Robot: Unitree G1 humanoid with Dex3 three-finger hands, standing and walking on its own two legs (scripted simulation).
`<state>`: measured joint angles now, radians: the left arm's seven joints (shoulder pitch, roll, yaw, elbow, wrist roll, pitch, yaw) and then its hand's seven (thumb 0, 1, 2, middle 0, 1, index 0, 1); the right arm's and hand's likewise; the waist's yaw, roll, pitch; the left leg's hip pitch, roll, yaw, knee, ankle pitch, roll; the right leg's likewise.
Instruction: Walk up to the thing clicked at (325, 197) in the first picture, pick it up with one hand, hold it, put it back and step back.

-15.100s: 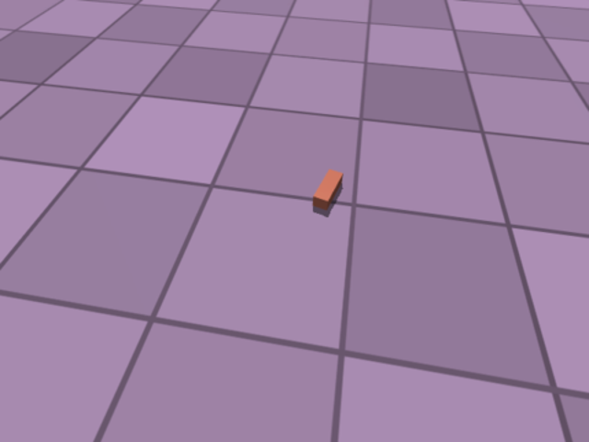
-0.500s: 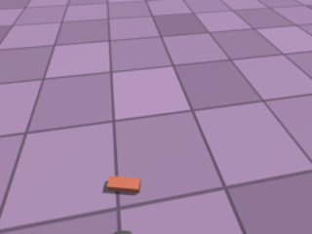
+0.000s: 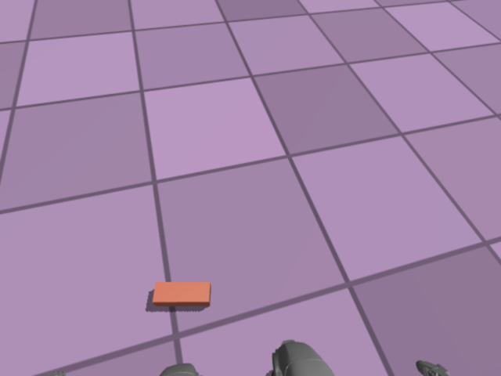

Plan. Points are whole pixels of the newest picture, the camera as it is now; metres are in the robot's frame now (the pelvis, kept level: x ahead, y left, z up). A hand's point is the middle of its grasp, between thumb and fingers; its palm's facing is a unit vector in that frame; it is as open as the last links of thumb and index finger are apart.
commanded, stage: walk up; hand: left
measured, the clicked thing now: (183, 294) +0.42 +0.21 -0.73
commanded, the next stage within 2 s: stand in 1.46 s
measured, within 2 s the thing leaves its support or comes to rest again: neither
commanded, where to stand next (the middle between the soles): +0.04 -0.04 m, yaw +1 degrees
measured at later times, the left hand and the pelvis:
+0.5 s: hand out of the picture +0.11 +0.21 -0.15, palm faces +0.02 -0.94 -0.34, open 7.4 cm; pelvis +0.00 -0.04 +0.00, yaw +1 degrees
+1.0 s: hand out of the picture +0.07 +0.23 -0.13, palm faces +0.06 -0.94 -0.34, open 7.4 cm; pelvis -0.01 -0.03 +0.02, yaw +3 degrees
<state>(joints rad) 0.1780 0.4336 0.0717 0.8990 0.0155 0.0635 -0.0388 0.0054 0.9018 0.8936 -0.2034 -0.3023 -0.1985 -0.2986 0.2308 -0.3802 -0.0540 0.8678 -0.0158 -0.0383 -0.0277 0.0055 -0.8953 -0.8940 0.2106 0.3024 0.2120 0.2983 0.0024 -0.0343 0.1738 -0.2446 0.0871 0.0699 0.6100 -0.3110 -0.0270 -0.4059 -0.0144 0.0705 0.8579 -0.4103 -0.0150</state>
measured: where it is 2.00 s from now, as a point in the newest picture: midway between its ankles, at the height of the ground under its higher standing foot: outside the picture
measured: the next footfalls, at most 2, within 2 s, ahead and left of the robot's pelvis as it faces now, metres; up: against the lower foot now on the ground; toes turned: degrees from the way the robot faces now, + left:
right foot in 0.06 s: +0.07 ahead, -0.15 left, +0.00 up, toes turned +0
left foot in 0.40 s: +0.03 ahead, +0.09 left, +0.00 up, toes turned -1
